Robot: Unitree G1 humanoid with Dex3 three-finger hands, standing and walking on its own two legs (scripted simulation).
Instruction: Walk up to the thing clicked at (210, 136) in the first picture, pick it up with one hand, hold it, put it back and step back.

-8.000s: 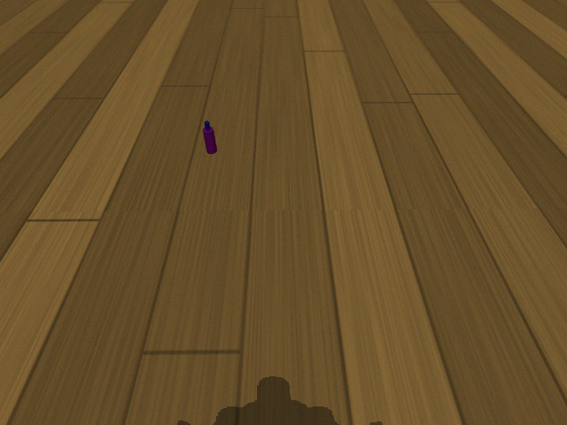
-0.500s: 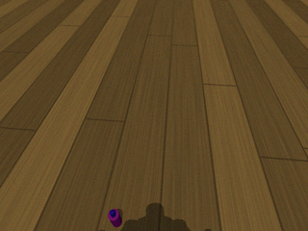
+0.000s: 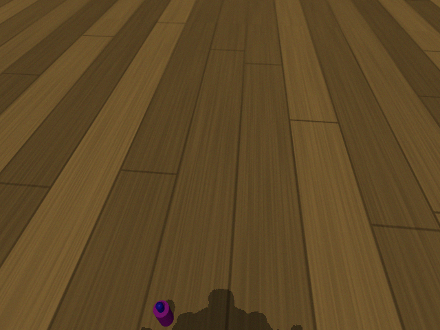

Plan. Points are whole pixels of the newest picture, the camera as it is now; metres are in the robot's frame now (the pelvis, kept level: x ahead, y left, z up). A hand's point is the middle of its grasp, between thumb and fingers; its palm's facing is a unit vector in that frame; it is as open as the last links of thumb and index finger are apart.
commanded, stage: stand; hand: left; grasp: from the side
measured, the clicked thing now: (163, 312) +0.34 +0.23 -0.68
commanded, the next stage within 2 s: go down in 0.60 s
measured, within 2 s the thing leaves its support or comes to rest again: neither
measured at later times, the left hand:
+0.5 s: hand out of the picture +0.07 +0.25 -0.16, palm faces -0.03 -0.94 -0.34, open 7.4 cm
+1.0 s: hand out of the picture +0.15 +0.26 -0.17, palm faces +0.03 -0.94 -0.33, open 12.3 cm
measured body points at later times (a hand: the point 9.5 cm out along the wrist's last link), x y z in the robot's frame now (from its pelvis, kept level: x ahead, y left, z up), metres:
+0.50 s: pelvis +0.00 +0.00 +0.00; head +0.01 +0.00 +0.45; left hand +0.07 +0.30 -0.13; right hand +0.07 -0.30 -0.13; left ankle -0.01 +0.13 -0.75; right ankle -0.04 -0.12 -0.75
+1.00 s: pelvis -0.02 +0.00 -0.02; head +0.04 +0.01 +0.42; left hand +0.15 +0.31 -0.14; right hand +0.06 -0.26 -0.15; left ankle -0.01 +0.13 -0.75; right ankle -0.04 -0.12 -0.75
